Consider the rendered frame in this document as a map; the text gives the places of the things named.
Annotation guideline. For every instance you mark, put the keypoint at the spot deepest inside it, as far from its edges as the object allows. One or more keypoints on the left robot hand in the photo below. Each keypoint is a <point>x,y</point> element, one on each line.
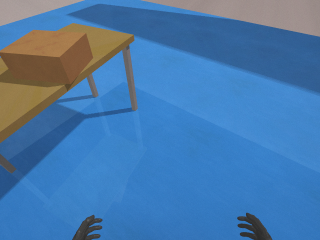
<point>84,229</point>

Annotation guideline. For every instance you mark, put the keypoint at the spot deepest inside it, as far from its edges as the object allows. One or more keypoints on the carton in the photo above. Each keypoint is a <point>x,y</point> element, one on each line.
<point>48,56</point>

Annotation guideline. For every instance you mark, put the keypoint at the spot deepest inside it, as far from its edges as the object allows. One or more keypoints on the right robot hand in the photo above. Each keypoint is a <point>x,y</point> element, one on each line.
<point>260,232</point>

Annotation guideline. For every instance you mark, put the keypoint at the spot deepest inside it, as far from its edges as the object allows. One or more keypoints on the table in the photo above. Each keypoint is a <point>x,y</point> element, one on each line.
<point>22,99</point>

